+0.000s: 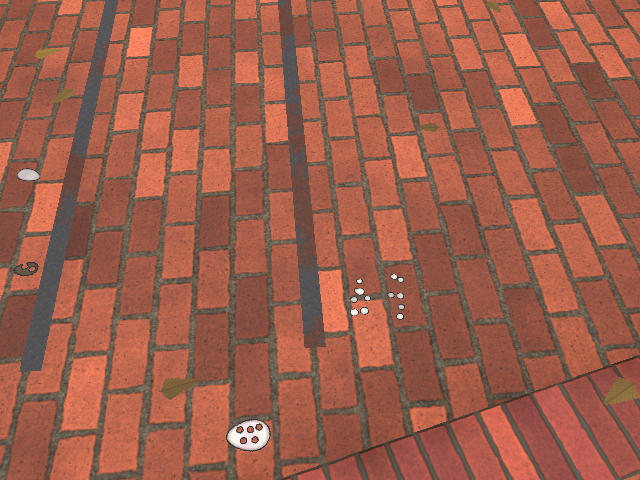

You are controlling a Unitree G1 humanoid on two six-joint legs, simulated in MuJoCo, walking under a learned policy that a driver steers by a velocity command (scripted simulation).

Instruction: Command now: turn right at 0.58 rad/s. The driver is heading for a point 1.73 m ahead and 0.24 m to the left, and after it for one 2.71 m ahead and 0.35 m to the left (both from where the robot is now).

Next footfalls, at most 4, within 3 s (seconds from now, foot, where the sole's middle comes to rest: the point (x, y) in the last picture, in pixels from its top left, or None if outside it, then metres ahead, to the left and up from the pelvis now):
0.04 left None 0.05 0.13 -0.77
0.36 right None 0.00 -0.12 -0.77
0.70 left None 0.00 0.14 -0.77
1.14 right None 0.06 -0.08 -0.77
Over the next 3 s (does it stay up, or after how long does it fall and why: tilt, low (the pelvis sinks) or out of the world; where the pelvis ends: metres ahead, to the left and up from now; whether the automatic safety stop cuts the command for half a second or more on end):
stays up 0.87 0.03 -0.17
